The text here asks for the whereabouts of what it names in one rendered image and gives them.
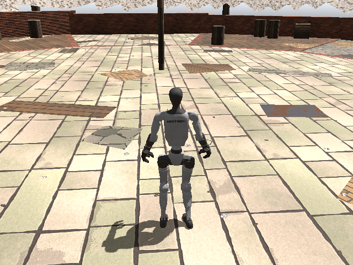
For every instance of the robot left hand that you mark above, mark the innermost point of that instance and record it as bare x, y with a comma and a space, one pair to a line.
144, 155

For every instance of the robot right forearm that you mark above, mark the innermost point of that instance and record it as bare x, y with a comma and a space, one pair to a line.
204, 143

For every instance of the robot right upper arm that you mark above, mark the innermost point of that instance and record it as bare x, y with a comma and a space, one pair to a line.
196, 125

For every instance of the robot right hand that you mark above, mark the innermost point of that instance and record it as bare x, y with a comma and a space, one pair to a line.
203, 151

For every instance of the left robot thigh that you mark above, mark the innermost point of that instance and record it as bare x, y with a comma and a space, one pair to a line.
163, 166

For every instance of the right robot foot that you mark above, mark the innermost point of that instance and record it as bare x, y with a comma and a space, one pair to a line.
189, 223

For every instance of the robot left upper arm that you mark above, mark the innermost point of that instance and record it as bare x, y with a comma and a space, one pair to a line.
155, 126

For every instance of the robot left forearm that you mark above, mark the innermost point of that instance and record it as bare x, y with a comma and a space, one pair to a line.
148, 145

